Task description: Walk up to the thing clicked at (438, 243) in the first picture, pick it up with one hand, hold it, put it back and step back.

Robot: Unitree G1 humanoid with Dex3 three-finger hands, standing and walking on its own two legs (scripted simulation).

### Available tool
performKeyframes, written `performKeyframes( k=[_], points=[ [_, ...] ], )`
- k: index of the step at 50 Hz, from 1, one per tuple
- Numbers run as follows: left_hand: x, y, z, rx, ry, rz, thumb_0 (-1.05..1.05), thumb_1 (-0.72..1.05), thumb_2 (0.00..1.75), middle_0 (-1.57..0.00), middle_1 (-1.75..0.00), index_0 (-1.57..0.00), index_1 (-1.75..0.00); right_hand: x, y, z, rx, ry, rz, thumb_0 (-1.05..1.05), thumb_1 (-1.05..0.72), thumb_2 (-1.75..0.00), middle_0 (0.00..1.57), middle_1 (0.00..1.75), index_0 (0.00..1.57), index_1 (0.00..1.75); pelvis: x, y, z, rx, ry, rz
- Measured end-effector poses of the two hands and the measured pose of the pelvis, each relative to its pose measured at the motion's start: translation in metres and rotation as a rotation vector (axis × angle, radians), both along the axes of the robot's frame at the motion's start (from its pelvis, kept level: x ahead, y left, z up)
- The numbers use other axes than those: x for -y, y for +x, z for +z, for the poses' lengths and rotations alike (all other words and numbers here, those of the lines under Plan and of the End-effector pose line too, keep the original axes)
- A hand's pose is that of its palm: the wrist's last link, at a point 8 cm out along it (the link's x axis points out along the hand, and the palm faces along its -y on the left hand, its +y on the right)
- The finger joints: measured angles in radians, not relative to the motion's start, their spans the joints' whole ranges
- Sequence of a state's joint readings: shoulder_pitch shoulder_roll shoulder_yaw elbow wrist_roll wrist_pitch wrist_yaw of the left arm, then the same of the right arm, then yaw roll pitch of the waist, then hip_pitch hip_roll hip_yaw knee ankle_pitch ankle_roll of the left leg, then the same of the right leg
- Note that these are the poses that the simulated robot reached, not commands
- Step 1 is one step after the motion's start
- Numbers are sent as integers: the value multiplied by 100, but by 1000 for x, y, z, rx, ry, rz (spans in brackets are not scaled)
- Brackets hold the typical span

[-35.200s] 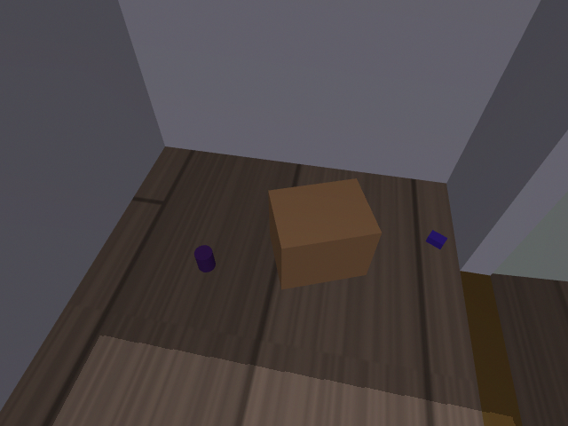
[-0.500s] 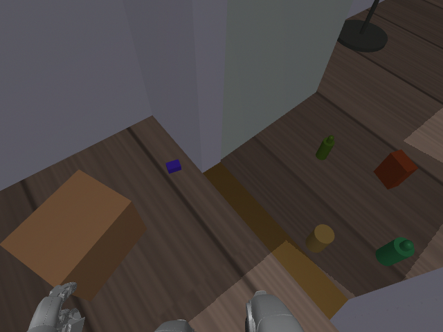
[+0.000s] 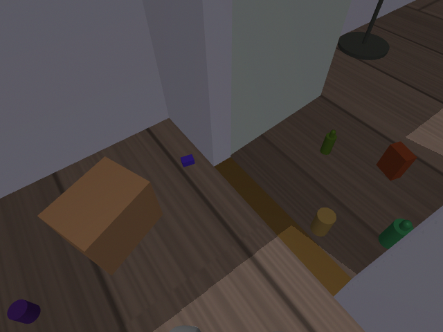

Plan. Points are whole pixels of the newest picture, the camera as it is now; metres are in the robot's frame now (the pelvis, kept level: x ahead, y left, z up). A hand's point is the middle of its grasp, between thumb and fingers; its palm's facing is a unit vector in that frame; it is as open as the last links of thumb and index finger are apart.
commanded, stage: step back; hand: left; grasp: from above
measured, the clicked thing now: (187, 160) +1.05 +0.25 -0.74
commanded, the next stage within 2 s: stand in 0.92 s
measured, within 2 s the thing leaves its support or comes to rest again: neither
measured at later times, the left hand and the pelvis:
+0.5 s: hand out of the picture +0.05 +0.26 -0.15, palm faces +0.03 -0.94 -0.33, open 7.4 cm; pelvis -0.01 +0.00 +0.01, yaw +1 degrees
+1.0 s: hand out of the picture +0.13 +0.26 -0.13, palm faces +0.02 -0.94 -0.34, open 7.4 cm; pelvis +0.02 +0.00 +0.02, yaw +1 degrees
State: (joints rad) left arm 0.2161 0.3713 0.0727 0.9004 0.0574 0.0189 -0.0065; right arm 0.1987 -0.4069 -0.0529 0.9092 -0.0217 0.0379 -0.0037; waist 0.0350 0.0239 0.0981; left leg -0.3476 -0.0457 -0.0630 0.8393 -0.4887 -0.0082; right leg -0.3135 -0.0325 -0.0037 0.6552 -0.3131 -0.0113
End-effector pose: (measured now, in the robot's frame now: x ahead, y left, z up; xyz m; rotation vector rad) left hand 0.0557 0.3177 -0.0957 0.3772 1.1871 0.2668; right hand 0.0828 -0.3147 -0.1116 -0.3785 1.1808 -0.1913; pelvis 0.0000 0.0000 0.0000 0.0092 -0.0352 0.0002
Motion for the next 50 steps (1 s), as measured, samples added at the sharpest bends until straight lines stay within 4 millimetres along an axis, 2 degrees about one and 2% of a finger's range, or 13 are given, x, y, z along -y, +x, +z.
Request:
performKeyframes(
  k=[3, 6, 9, 12, 17, 22, 28, 35, 40, 45, 50],
  points=[
    [-12, -10, -6, 25, -6, 17, 1, 90, 90, -20, -30, -21, -30, -8, -27, -3, -49, -8, -3, 1, -90, -90, 20, 30, 20, 30, -6, -11, -3, 15, 18, 22],
    [-14, -22, -7, 6, -28, 33, 1, 90, 90, -20, -30, -21, -30, -17, -48, 3, -60, 8, -13, 1, -90, -90, 20, 30, 20, 30, -9, -17, 2, 16, 11, 20],
    [-12, -29, -7, -13, -48, 29, 1, 90, 90, -20, -30, -21, -30, -22, -57, 9, -43, 18, -19, 1, -90, -90, 20, 30, 20, 30, -7, -21, 7, 18, 5, 9],
    [-7, -33, -8, -28, -56, 19, 1, 90, 90, -20, -30, -20, -30, -20, -57, 9, -20, 29, -30, 1, -90, -90, 21, 30, 20, 30, -2, -22, 8, 17, -2, -5],
    [8, -34, -9, -15, -60, 18, 1, 90, 90, -20, -30, -20, -30, -11, -46, 6, -2, 36, -39, 1, -90, -90, 20, 30, 20, 30, 4, -22, 7, 20, -33, -3],
    [12, -24, -11, 3, -83, 26, 1, 90, 90, -20, -30, -21, -30, -9, -33, 6, 3, 19, -23, 1, -90, -90, 20, 30, 20, 30, -2, -15, 6, 10, -27, 16],
    [14, 3, -14, 4, -111, 20, 1, 90, 90, -20, -30, -21, -30, -18, -22, 13, -9, 21, -27, 1, -90, -90, 20, 30, 20, 30, -4, 0, 12, -2, -18, 5],
    [15, 39, -9, 44, -99, -1, 1, 90, 90, -20, -30, -21, -30, -22, 7, 15, 18, 30, -30, 1, -90, -90, 20, 30, 20, 30, -1, 11, 14, -7, -20, 8],
    [16, 59, -3, 75, -82, -13, 1, 90, 90, -20, -30, -21, -30, -21, 26, 14, 52, 37, -28, 1, -90, -90, 20, 30, 20, 30, 1, 15, 13, -4, -18, 10],
    [15, 66, -1, 87, -74, -18, 1, 90, 90, -20, -30, -21, -30, -21, 38, 14, 70, 41, -22, 1, -90, -90, 20, 30, 20, 30, 2, 18, 12, -1, -19, 11],
    [18, 63, 0, 56, -83, -6, 1, 90, 90, -20, -30, -20, -30, -23, 40, 16, 53, 50, -20, 1, -90, -90, 20, 30, 20, 30, 1, 20, 17, 0, -15, 9]
  ],
)
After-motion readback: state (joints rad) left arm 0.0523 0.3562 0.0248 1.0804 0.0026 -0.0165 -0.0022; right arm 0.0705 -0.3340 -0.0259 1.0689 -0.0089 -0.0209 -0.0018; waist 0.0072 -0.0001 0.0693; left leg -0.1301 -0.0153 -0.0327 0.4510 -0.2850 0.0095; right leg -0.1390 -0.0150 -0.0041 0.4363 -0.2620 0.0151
